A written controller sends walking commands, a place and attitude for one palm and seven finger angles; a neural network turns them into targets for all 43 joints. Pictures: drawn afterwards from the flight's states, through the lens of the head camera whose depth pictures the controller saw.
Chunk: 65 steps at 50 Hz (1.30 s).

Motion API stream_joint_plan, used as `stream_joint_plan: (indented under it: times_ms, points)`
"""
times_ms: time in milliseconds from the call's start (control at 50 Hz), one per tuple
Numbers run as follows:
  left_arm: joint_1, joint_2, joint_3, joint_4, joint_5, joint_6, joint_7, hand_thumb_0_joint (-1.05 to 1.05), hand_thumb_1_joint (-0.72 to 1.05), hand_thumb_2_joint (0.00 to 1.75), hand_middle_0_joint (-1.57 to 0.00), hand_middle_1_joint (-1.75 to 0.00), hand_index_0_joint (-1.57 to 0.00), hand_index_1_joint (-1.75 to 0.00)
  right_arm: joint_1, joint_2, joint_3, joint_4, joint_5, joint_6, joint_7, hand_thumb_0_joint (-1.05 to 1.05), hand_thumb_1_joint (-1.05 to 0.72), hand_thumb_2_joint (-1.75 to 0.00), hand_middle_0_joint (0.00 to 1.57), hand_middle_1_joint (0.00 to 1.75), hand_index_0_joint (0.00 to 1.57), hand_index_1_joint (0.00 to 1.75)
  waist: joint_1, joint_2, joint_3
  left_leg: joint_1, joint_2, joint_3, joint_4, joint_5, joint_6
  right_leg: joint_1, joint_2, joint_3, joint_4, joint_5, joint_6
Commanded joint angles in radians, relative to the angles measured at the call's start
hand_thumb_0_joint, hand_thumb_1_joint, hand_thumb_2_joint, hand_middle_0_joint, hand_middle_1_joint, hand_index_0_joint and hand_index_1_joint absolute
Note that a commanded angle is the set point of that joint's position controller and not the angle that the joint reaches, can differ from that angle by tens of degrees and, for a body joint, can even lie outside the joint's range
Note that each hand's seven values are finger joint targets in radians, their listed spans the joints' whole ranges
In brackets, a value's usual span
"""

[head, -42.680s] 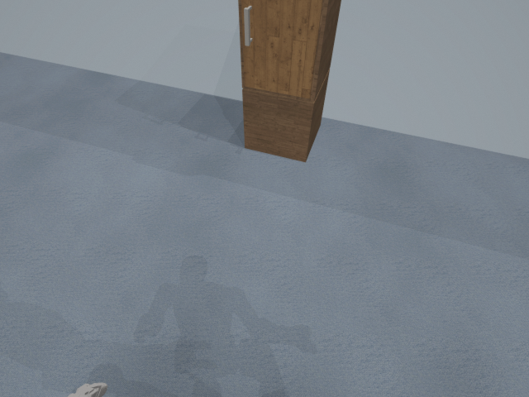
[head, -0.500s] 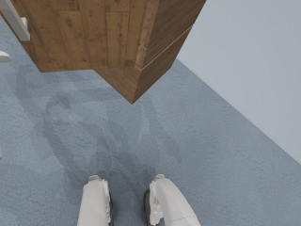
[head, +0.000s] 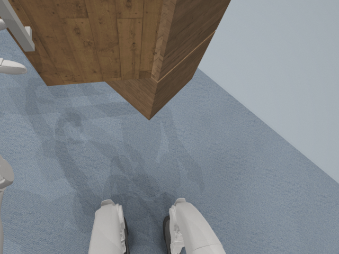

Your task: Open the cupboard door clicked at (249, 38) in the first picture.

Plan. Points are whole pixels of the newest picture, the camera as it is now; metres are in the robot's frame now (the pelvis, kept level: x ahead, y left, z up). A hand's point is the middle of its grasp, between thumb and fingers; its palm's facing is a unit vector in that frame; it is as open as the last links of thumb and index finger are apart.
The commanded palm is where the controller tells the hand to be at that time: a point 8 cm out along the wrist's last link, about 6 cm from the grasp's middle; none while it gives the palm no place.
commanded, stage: slide the fingers in behind the handle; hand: left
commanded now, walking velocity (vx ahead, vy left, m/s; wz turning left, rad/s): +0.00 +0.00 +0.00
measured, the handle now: (12, 12) +0.60 +0.27 +0.08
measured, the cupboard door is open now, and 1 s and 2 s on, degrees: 53 53 52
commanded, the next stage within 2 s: close the thumb around the handle in 1.16 s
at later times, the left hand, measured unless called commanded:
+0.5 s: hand (15, 38) +0.54 +0.26 +0.07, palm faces +0.12 -0.99 -0.01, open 14.0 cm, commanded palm +0.53 +0.28 +0.07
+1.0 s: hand (28, 37) +0.55 +0.24 +0.07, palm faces +0.13 -0.99 -0.02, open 14.0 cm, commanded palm +0.53 +0.26 +0.07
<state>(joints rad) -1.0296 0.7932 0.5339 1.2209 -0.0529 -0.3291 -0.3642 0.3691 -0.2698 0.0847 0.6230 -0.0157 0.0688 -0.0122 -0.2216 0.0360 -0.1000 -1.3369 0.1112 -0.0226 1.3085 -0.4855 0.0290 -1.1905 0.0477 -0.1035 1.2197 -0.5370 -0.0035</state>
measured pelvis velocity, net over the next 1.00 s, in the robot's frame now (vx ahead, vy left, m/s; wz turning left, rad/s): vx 0.00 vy -0.01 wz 0.01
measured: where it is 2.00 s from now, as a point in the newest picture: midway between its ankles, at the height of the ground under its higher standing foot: (147, 248)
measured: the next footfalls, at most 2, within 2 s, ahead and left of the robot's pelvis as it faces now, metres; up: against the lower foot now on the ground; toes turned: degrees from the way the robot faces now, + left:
none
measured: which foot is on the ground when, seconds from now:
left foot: down 0.00-1.00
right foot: down 0.00-1.00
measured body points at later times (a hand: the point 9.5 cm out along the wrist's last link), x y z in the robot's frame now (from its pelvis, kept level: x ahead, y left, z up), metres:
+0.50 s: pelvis +0.00 +0.00 +0.00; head +0.17 +0.05 +0.41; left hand +0.53 +0.31 +0.07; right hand +0.01 -0.26 -0.10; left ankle +0.05 +0.10 -0.61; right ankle +0.02 -0.13 -0.61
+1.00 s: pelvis +0.00 -0.01 +0.00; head +0.18 +0.03 +0.42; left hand +0.53 +0.29 +0.07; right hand +0.00 -0.27 -0.10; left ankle +0.05 +0.10 -0.61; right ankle +0.02 -0.13 -0.61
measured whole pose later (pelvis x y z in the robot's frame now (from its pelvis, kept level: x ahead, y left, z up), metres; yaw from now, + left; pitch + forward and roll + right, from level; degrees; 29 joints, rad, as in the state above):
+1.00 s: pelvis +0.00 -0.01 +0.00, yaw +1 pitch +29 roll -6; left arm -1.03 0.66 0.48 1.23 -0.04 -0.39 -0.22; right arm 0.37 -0.26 0.06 0.65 -0.03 0.07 0.01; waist -0.22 0.05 -0.11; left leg -1.31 0.10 -0.02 1.29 -0.49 0.02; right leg -1.18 0.04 -0.10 1.22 -0.55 -0.01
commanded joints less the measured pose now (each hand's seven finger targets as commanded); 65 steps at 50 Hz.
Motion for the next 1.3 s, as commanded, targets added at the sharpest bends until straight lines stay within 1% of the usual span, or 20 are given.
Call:
stream_joint_plan:
  times_ms: [0, 40, 120, 200, 340, 400, 500, 560, 600, 640, 720, 740, 800, 880, 1020, 1040, 1120, 1160, 1220, 1280]
  points:
    - [-0.398, 0.283, 0.024, -0.203, -0.036, -0.073, 0.005, 0.0, -0.5, 0.3, -0.3, -1.2, -0.3, -1.2, 0.201, -0.221, -0.078, -0.021, 0.002, -0.015, -0.02, 0.0, -0.9, -0.9, 0.2, 0.3, 0.2, 0.3, 0.006, 0.236, -0.543, 0.615, -0.03, -0.092, -0.125, 0.352, 0.009, 0.075, 0.029, 0.04, -0.154, 0.247, -0.019]
    - [-0.425, 0.256, -0.003, -0.204, -0.029, -0.078, 0.013, 0.0, -0.5, 0.3, -0.3, -1.2, -0.3, -1.2, 0.201, -0.22, -0.08, -0.016, 0.0, -0.018, -0.021, 0.0, -0.9, -0.9, 0.2, 0.3, 0.2, 0.3, -0.007, 0.237, -0.544, 0.625, -0.03, -0.095, -0.124, 0.35, 0.008, 0.061, 0.027, 0.038, -0.155, 0.243, -0.017]
    - [-0.398, 0.233, -0.004, -0.245, -0.032, -0.105, 0.024, 0.0, -0.5, 0.3, -0.3, -1.2, -0.3, -1.2, 0.202, -0.219, -0.087, -0.013, -0.006, -0.019, -0.014, 0.0, -0.9, -0.9, 0.2, 0.3, 0.2, 0.3, 0.013, 0.28, -0.593, 0.706, -0.028, -0.109, -0.136, 0.401, -0.003, 0.046, 0.027, 0.031, -0.147, 0.253, -0.025]
    - [-0.41, 0.167, -0.047, -0.197, -0.034, -0.095, 0.037, 0.0, -0.5, 0.3, -0.3, -1.2, -0.3, -1.2, 0.198, -0.217, -0.086, -0.012, -0.004, -0.018, -0.013, 0.0, -0.9, -0.9, 0.2, 0.3, 0.2, 0.3, -0.01, 0.246, -0.518, 0.671, -0.031, -0.109, -0.146, 0.342, 0.002, 0.022, 0.025, 0.031, -0.158, 0.223, -0.023]
    - [-0.457, 0.165, -0.037, -0.229, -0.02, -0.119, 0.085, 0.0, -0.5, 0.3, -0.3, -1.2, -0.3, -1.2, 0.2, -0.213, -0.089, -0.006, -0.016, -0.021, -0.007, 0.0, -0.9, -0.9, 0.2, 0.3, 0.2, 0.3, -0.006, 0.258, -0.577, 0.689, -0.034, -0.111, -0.134, 0.375, -0.001, 0.033, 0.022, 0.033, -0.147, 0.241, -0.023]
    - [-0.426, 0.186, -0.018, -0.202, -0.014, -0.117, 0.097, 0.0, -0.5, 0.3, -0.3, -1.2, -0.3, -1.2, 0.202, -0.213, -0.084, -0.011, -0.016, -0.018, -0.005, 0.0, -0.9, -0.9, 0.2, 0.3, 0.2, 0.3, 0.003, 0.243, -0.557, 0.658, -0.037, -0.104, -0.137, 0.366, 0.001, 0.061, 0.023, 0.035, -0.148, 0.243, -0.025]
    - [-0.428, 0.146, -0.041, -0.217, -0.014, -0.122, 0.105, 0.0, -0.5, 0.3, -0.3, -1.2, -0.3, -1.2, 0.2, -0.207, -0.089, -0.014, -0.014, -0.016, 0.0, 0.0, -0.9, -0.9, 0.2, 0.3, 0.2, 0.3, -0.004, 0.216, -0.569, 0.643, -0.038, -0.097, -0.133, 0.362, 0.004, 0.081, 0.025, 0.039, -0.148, 0.254, -0.021]
    - [-0.425, 0.131, -0.045, -0.23, -0.013, -0.126, 0.111, 0.0, -0.5, 0.3, -0.3, -1.2, -0.3, -1.2, 0.201, -0.206, -0.094, -0.011, -0.015, -0.015, 0.001, 0.0, -0.9, -0.9, 0.2, 0.3, 0.2, 0.3, 0.003, 0.241, -0.586, 0.671, -0.037, -0.098, -0.136, 0.376, -0.001, 0.071, 0.023, 0.038, -0.15, 0.257, -0.021]
    - [-0.437, 0.092, -0.064, -0.214, -0.019, -0.125, 0.117, 0.0, -0.5, 0.3, -0.3, -1.2, -0.3, -1.2, 0.206, -0.202, -0.094, -0.005, -0.016, -0.017, 0.004, 0.0, -0.9, -0.9, 0.2, 0.3, 0.2, 0.3, -0.014, 0.208, -0.562, 0.658, -0.038, -0.1, -0.135, 0.361, 0.003, 0.063, 0.024, 0.038, -0.153, 0.252, -0.02]
    - [-0.43, 0.137, -0.034, -0.188, -0.013, -0.119, 0.126, 0.0, -0.5, 0.3, -0.3, -1.2, -0.3, -1.2, 0.207, -0.207, -0.093, -0.004, -0.015, -0.015, 0.0, 0.0, -0.9, -0.9, 0.2, 0.3, 0.2, 0.3, -0.011, 0.184, -0.554, 0.61, -0.039, -0.089, -0.13, 0.339, 0.007, 0.089, 0.023, 0.043, -0.157, 0.25, -0.016]
    - [-0.435, 0.131, -0.041, -0.202, 0.0, -0.127, 0.139, 0.0, -0.5, 0.3, -0.3, -1.2, -0.3, -1.2, 0.208, -0.203, -0.093, -0.005, -0.019, -0.016, 0.002, 0.0, -0.9, -0.9, 0.2, 0.3, 0.2, 0.3, -0.006, 0.217, -0.574, 0.625, -0.04, -0.086, -0.125, 0.362, 0.004, 0.085, 0.022, 0.044, -0.148, 0.263, -0.02]
    - [-0.455, 0.103, -0.064, -0.207, -0.002, -0.129, 0.141, 0.0, -0.5, 0.3, -0.3, -1.2, -0.3, -1.2, 0.209, -0.2, -0.093, -0.003, -0.02, -0.016, 0.003, 0.0, -0.9, -0.9, 0.2, 0.3, 0.2, 0.3, -0.02, 0.208, -0.568, 0.623, -0.041, -0.085, -0.122, 0.362, 0.007, 0.08, 0.023, 0.046, -0.151, 0.266, -0.017]
    - [-0.439, 0.161, -0.014, -0.229, 0.001, -0.14, 0.146, 0.0, -0.5, 0.3, -0.3, -1.2, -0.3, -1.2, 0.215, -0.204, -0.095, -0.006, -0.023, -0.014, 0.005, 0.0, -0.9, -0.9, 0.2, 0.3, 0.2, 0.3, 0.005, 0.236, -0.608, 0.639, -0.04, -0.084, -0.12, 0.394, 0.004, 0.103, 0.023, 0.047, -0.14, 0.287, -0.022]
    - [-0.415, 0.13, -0.038, -0.209, -0.002, -0.128, 0.143, 0.0, -0.5, 0.3, -0.3, -1.2, -0.3, -1.2, 0.208, -0.2, -0.095, -0.008, -0.016, -0.01, 0.008, 0.0, -0.9, -0.9, 0.2, 0.3, 0.2, 0.3, -0.004, 0.193, -0.578, 0.604, -0.043, -0.073, -0.12, 0.371, 0.009, 0.132, 0.026, 0.052, -0.156, 0.293, -0.014]
    - [-0.426, 0.111, -0.057, -0.191, -0.007, -0.127, 0.135, 0.0, -0.5, 0.3, -0.3, -1.2, -0.3, -1.2, 0.205, -0.2, -0.093, 0.0, -0.013, -0.012, 0.003, 0.0, -0.9, -0.9, 0.2, 0.3, 0.2, 0.3, -0.015, 0.199, -0.561, 0.596, -0.043, -0.071, -0.114, 0.365, 0.011, 0.11, 0.024, 0.055, -0.156, 0.291, -0.014]
    - [-0.441, 0.149, -0.03, -0.191, -0.008, -0.128, 0.137, 0.0, -0.5, 0.3, -0.3, -1.2, -0.3, -1.2, 0.209, -0.204, -0.092, 0.003, -0.016, -0.011, 0.001, 0.0, -0.9, -0.9, 0.2, 0.3, 0.2, 0.3, -0.014, 0.191, -0.557, 0.583, -0.041, -0.073, -0.114, 0.36, 0.011, 0.121, 0.023, 0.054, -0.155, 0.288, -0.013]
    - [-0.435, 0.101, -0.065, -0.215, -0.005, -0.137, 0.132, 0.0, -0.5, 0.3, -0.3, -1.2, -0.3, -1.2, 0.208, -0.201, -0.098, 0.004, -0.016, -0.012, 0.003, 0.0, -0.9, -0.9, 0.2, 0.3, 0.2, 0.3, -0.009, 0.237, -0.591, 0.656, -0.04, -0.084, -0.119, 0.398, 0.003, 0.082, 0.022, 0.046, -0.147, 0.29, -0.02]
    - [-0.448, 0.077, -0.081, -0.202, -0.012, -0.129, 0.135, 0.0, -0.5, 0.3, -0.3, -1.2, -0.3, -1.2, 0.206, -0.201, -0.097, 0.004, -0.017, -0.012, 0.004, 0.0, -0.9, -0.9, 0.2, 0.3, 0.2, 0.3, -0.021, 0.212, -0.561, 0.637, -0.04, -0.086, -0.121, 0.37, 0.006, 0.074, 0.024, 0.046, -0.155, 0.271, -0.016]
    - [-0.433, 0.14, -0.03, -0.199, -0.009, -0.125, 0.143, 0.0, -0.5, 0.3, -0.3, -1.2, -0.3, -1.2, 0.212, -0.205, -0.095, 0.0, -0.018, -0.011, 0.001, 0.0, -0.9, -0.9, 0.2, 0.3, 0.2, 0.3, -0.007, 0.194, -0.599, 0.611, -0.043, -0.076, -0.112, 0.395, 0.01, 0.126, 0.022, 0.053, -0.146, 0.311, -0.015]
    - [-0.42, 0.134, -0.039, -0.221, -0.003, -0.125, 0.143, 0.0, -0.39, 0.35, -0.31, -1.21, -0.31, -1.21, 0.205, -0.199, -0.095, -0.006, -0.016, -0.008, 0.004, 0.0, -0.9, -0.9, 0.2, 0.3, 0.2, 0.3, 0.001, 0.212, -0.586, 0.609, -0.044, -0.067, -0.115, 0.394, 0.008, 0.138, 0.022, 0.054, -0.152, 0.318, -0.014]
